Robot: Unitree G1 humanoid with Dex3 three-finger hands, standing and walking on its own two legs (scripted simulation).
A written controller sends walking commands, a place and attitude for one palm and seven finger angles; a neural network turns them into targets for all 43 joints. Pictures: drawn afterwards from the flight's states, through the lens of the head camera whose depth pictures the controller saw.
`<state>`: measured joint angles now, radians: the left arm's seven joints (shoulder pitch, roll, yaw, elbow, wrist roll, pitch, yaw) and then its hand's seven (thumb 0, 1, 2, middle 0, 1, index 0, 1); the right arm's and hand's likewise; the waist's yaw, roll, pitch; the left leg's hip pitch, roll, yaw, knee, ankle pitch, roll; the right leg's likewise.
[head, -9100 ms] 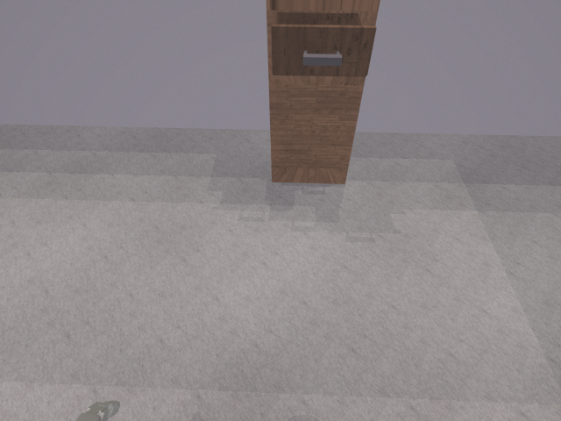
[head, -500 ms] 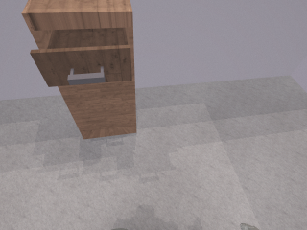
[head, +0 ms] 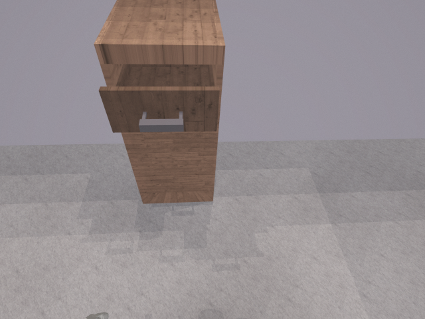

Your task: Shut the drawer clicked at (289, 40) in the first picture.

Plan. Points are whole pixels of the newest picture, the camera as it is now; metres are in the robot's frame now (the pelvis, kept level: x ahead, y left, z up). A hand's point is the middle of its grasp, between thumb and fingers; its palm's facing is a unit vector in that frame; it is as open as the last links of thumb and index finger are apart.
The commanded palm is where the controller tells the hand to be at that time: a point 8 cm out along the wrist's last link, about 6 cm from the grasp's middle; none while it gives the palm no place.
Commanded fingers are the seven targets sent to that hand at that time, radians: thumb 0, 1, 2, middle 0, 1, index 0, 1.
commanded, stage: take the last steps up to it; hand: left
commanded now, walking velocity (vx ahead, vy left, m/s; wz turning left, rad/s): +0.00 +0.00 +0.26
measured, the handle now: (162, 120) +0.65 +0.16 -0.03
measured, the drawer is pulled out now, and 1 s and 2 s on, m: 0.14 0.14 0.14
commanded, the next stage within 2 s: come to a stop and stand still in 0.80 s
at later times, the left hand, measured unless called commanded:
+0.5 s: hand out of the picture -0.05 +0.09 -0.16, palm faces +0.19 -0.96 -0.20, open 7.4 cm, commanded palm none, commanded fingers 0.00 0.90 0.90 -0.20 -0.30 -0.20 -0.30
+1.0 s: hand (128, 306) +0.19 +0.19 -0.18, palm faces +0.16 -0.97 -0.17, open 7.4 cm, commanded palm none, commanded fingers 0.00 0.90 0.90 -0.20 -0.30 -0.20 -0.30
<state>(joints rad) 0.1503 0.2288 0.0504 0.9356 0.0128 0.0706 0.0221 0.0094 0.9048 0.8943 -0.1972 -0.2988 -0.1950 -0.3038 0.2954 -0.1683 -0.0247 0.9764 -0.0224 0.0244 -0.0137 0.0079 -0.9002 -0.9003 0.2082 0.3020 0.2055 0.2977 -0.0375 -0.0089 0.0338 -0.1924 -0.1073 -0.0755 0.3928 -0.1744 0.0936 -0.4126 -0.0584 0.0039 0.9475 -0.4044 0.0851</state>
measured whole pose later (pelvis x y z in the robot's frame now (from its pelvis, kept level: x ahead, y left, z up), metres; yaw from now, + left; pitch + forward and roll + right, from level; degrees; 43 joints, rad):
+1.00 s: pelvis +0.18 +0.01 +0.00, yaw +4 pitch -1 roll +1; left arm 0.28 0.17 0.06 1.06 0.02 0.00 0.02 0.01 0.91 0.89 -0.19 -0.30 -0.19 -0.30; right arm 0.21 -0.14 -0.04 1.02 -0.01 -0.08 -0.04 -0.05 -0.96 -0.90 0.21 0.30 0.20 0.30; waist 0.02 -0.05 0.00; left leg -0.13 -0.02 0.15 0.39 -0.24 0.06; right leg -0.50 -0.10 -0.04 0.98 -0.26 0.02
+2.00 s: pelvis +0.16 -0.01 -0.01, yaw +3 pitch +0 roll +0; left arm 0.33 0.09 0.00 1.14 0.02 -0.02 0.04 0.01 0.90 0.89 -0.20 -0.30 -0.20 -0.30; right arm 0.32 -0.16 -0.01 1.11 -0.01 -0.01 -0.03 0.01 -0.91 -0.90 0.20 0.30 0.20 0.30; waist -0.01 0.06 0.03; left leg -0.20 0.05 0.02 0.51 -0.32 -0.03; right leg -0.20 0.02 -0.07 0.50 -0.30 -0.05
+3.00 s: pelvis +0.12 +0.00 -0.08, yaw +5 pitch +11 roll +1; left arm 0.45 0.10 -0.07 0.02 -0.08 -0.39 -0.12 0.01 0.90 0.89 -0.49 -0.61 -0.49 -0.62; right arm 0.11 -0.26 -0.06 0.41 -0.01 -0.21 0.01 0.01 -0.90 -0.90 0.20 0.30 0.20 0.30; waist 0.05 -0.04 -0.11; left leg -0.75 0.00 0.02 1.06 -0.51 0.00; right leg -0.76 -0.04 -0.06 1.08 -0.52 -0.02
